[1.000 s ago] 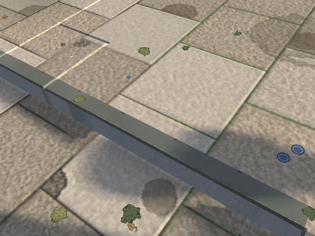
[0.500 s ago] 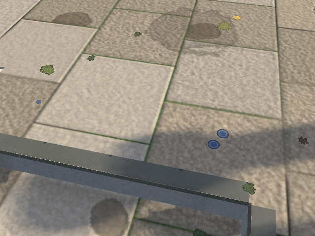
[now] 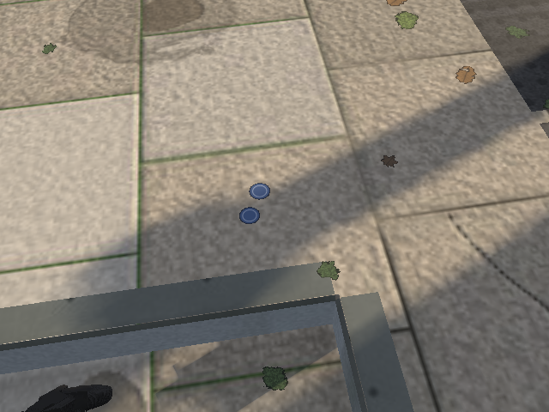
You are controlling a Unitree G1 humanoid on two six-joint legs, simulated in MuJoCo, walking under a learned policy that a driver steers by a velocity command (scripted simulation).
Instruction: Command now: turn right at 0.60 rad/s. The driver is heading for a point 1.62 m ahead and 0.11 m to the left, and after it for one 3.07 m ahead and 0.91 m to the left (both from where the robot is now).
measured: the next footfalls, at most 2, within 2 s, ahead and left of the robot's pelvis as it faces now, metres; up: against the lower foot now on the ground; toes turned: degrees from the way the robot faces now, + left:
left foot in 0.40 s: +0.10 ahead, +0.15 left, +0.00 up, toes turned -13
left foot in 1.36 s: +0.39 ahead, +0.14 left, +0.00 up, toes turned -12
